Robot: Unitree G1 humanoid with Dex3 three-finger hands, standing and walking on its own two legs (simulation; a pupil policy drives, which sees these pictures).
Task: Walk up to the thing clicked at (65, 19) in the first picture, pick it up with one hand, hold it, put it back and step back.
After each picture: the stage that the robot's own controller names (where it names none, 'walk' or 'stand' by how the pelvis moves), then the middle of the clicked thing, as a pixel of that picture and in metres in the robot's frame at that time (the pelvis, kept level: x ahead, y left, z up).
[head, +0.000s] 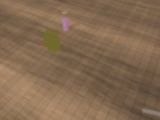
stand; (65, 21) +1.72 +0.27 -0.65
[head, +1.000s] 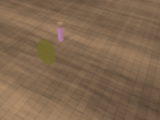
walk; (60, 31) +1.61 +0.25 -0.65
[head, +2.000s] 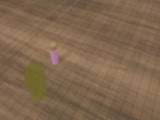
walk; (54, 53) +1.09 +0.29 -0.65
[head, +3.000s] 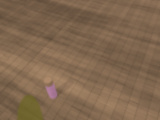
walk; (50, 88) +0.71 +0.30 -0.64
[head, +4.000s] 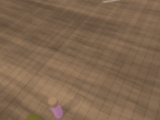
walk; (55, 107) +0.53 +0.29 -0.64
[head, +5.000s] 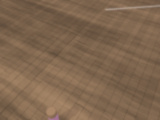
stand; (53, 117) +0.47 +0.25 -0.65
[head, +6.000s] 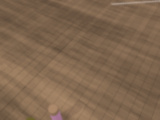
stand; (55, 115) +0.46 +0.24 -0.64
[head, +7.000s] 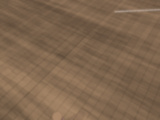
stand; out of the picture +0.43 +0.20 -0.66
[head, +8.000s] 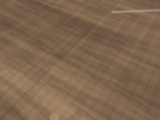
stand; out of the picture +0.42 +0.21 -0.66
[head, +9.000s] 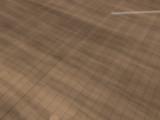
stand; out of the picture +0.42 +0.21 -0.66
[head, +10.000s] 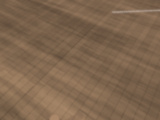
stand; out of the picture +0.41 +0.21 -0.66
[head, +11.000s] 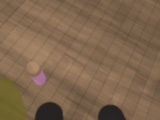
go down; (36, 74) +0.45 +0.24 -0.43
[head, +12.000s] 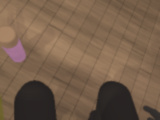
go down; (13, 46) +0.48 +0.29 -0.26
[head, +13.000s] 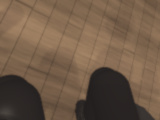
close in; out of the picture +0.45 +0.32 -0.18
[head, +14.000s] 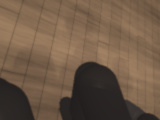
close; out of the picture +0.44 +0.34 -0.16
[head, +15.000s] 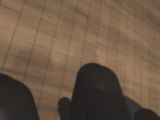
lift; out of the picture +0.41 +0.33 -0.16
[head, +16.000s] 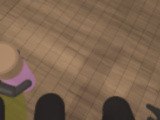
lift; (15, 73) +0.33 +0.22 +0.01
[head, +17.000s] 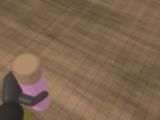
hold; (34, 86) +0.32 +0.18 +0.02
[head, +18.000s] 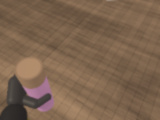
hold; (38, 88) +0.31 +0.17 +0.03
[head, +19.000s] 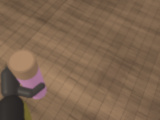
crouch; (31, 78) +0.36 +0.18 -0.03
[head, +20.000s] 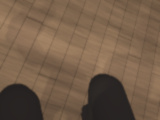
lower; out of the picture +0.48 +0.31 -0.05
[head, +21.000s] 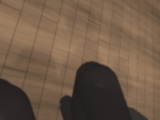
lower; out of the picture +0.43 +0.35 -0.15
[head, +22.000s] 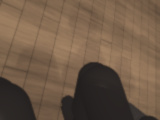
lower; out of the picture +0.42 +0.34 -0.16
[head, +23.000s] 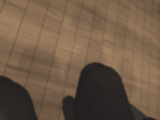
lower; out of the picture +0.41 +0.34 -0.16
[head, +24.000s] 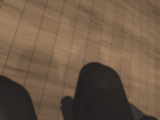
lower; out of the picture +0.40 +0.34 -0.16
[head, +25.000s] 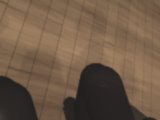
open; out of the picture +0.41 +0.31 -0.16
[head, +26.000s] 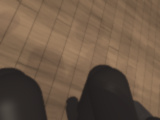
stand; out of the picture +0.41 +0.31 -0.17
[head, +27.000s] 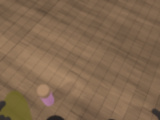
stand; (46, 95) +0.41 +0.22 -0.49
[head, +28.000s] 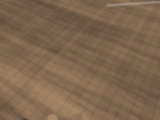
stand; out of the picture +0.40 +0.21 -0.60
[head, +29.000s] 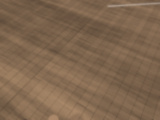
stand; out of the picture +0.40 +0.20 -0.60
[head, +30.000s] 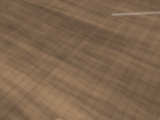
stand; out of the picture +0.40 +0.19 -0.65
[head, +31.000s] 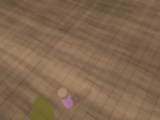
walk; (65, 98) +0.49 +0.23 -0.62
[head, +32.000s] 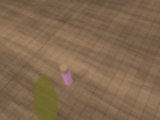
walk; (66, 75) +0.72 +0.23 -0.64
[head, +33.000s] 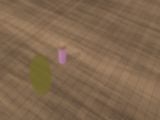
stand; (62, 53) +1.03 +0.18 -0.64
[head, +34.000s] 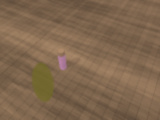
stand; (62, 59) +1.05 +0.23 -0.66
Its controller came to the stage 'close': yes
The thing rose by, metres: 0.67
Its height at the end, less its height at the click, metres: +0.00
